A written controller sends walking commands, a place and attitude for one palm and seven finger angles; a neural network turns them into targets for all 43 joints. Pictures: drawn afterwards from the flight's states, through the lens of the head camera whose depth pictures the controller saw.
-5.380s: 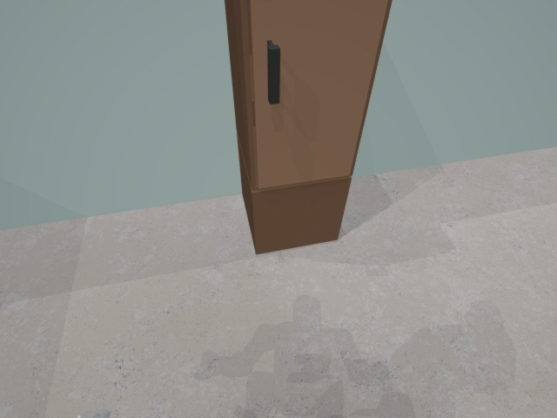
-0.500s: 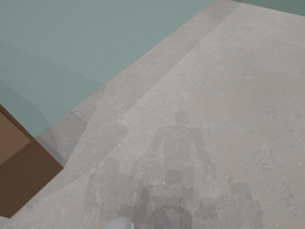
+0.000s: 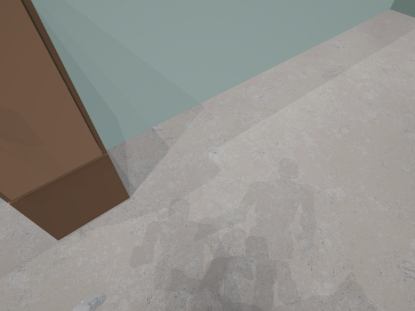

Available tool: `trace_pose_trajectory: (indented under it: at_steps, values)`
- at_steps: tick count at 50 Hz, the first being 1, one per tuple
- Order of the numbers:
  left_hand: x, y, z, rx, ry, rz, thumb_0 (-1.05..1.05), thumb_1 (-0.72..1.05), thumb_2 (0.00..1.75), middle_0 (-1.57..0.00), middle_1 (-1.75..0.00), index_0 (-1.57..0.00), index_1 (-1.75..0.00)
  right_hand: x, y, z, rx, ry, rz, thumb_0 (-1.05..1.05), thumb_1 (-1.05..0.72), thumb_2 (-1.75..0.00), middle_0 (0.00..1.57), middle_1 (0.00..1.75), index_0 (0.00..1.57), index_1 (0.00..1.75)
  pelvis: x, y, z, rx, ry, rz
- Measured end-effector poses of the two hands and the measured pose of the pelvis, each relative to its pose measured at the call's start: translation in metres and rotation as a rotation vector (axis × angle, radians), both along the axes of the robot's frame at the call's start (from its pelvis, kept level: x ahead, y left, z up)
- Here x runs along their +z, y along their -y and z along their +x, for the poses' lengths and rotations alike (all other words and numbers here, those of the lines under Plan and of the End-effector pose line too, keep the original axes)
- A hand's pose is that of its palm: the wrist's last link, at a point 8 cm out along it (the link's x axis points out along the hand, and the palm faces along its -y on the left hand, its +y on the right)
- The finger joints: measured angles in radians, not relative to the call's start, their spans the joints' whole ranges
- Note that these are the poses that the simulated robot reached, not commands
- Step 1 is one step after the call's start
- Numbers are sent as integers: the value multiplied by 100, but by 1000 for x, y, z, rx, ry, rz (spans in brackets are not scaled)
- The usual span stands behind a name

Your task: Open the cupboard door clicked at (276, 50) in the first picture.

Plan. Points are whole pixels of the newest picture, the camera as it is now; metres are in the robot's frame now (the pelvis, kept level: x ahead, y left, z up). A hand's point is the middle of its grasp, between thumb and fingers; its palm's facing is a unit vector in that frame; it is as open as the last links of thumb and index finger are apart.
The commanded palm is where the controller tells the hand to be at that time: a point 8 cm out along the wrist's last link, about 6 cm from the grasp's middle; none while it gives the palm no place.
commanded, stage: turn to face it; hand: left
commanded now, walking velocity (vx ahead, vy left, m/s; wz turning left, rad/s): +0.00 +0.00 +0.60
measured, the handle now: out of the picture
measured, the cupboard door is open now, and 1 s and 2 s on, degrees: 0 0 0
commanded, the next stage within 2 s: take the last steps up to it in 1.00 s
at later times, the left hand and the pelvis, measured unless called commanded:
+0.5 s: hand out of the picture -0.04 +0.25 -0.19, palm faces +0.35 -0.90 -0.25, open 7.4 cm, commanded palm none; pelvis -0.02 +0.02 -0.01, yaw +19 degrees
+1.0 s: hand out of the picture -0.05 +0.21 -0.14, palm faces +0.54 -0.79 -0.28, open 7.3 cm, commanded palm none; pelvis -0.02 -0.01 +0.00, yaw +33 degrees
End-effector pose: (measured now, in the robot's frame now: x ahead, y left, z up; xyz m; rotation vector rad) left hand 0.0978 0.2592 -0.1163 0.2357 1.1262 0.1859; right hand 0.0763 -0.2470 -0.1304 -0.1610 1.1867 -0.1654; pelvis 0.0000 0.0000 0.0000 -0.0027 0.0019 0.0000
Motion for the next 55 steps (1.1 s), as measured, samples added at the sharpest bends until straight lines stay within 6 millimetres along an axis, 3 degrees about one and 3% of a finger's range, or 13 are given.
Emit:
trace_pose_trajectory:
  at_steps: [4,9,14,18,23,26,30,35,40,46,55]
  values:
    - [6,18,-2,20,69,17,1,91,90,-20,-30,-20,-30,-17,15,-8,17,-39,21,1,-91,-90,21,30,21,30,-7,14,-4,60,7,11]
    - [14,30,-27,82,57,5,1,91,90,-20,-30,-20,-30,-12,26,-8,65,-87,16,1,-91,-90,20,29,20,30,2,19,-4,133,21,27]
    - [7,28,-59,153,14,-19,1,91,90,-20,-30,-20,-30,-5,24,3,129,-113,-9,1,-91,-90,20,29,20,29,5,15,-6,205,25,38]
    - [-6,15,-93,231,-32,-42,1,91,90,-20,-30,-21,-30,0,7,26,213,-104,-38,1,-91,-90,20,29,20,29,2,5,-9,260,24,36]
    - [-35,-17,-146,349,-99,-66,1,91,90,-20,-30,-21,-30,3,-30,65,331,-9,-84,1,-91,-90,20,29,20,29,-15,-19,-16,327,16,15]
    - [-38,-32,-169,397,-155,-58,1,91,90,-20,-30,-20,-30,12,-50,76,373,47,-92,1,-91,-90,20,29,20,29,-13,-26,-22,343,17,4]
    - [-26,-45,-178,436,-139,-51,1,91,90,-20,-30,-20,-30,21,-69,79,416,57,-91,0,-91,-90,20,29,20,30,-2,-32,-26,382,15,-11]
    - [-11,-48,-177,469,-78,-33,1,91,90,-20,-30,-20,-30,20,-84,79,461,40,-60,0,-91,-90,20,30,20,30,5,-33,-28,433,12,-18]
    - [-3,-39,-168,492,-27,-17,1,91,90,-20,-30,-20,-30,11,-85,75,486,13,-24,0,-91,-90,21,30,21,30,5,-24,-28,483,12,-12]
    - [1,-8,-165,525,28,14,1,91,90,-20,-30,-20,-30,-13,-68,75,511,-32,18,0,-91,-90,21,30,21,30,-5,-1,-24,537,3,14]
    - [3,44,-212,628,-52,-33,1,91,90,-20,-30,-20,-30,-11,-53,78,567,-94,0,1,-91,-90,20,29,20,30,5,11,-27,619,21,34]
